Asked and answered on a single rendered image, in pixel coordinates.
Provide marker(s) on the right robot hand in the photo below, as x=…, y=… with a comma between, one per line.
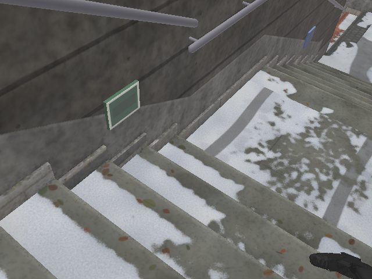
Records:
x=343, y=263

